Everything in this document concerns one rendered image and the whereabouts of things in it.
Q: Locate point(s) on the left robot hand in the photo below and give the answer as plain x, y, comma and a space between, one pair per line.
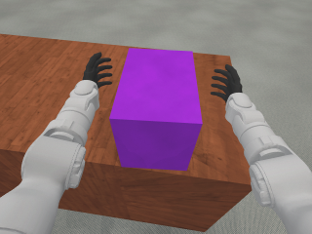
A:
93, 68

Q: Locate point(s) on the robot right forearm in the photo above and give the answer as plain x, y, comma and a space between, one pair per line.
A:
255, 135

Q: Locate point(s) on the pedestal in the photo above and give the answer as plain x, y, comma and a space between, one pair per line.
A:
37, 76

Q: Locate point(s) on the left robot upper arm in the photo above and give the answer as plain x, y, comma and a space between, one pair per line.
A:
53, 166

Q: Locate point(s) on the right robot hand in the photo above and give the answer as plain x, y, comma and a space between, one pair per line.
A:
233, 82

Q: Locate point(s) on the robot left forearm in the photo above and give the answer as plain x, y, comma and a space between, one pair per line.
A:
75, 118

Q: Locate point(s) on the right robot upper arm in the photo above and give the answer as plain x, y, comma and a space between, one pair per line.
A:
284, 184

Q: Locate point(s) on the carton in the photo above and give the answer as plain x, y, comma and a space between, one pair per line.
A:
156, 114

